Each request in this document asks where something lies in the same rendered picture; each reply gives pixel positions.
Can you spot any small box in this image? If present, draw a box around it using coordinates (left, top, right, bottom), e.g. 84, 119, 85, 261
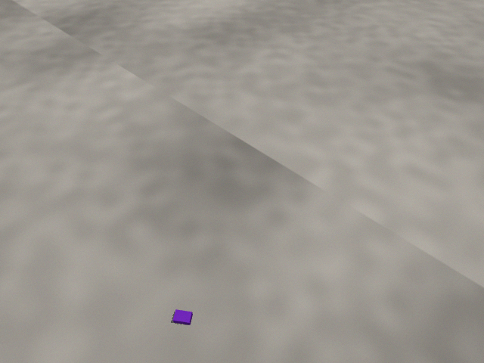
173, 309, 193, 325

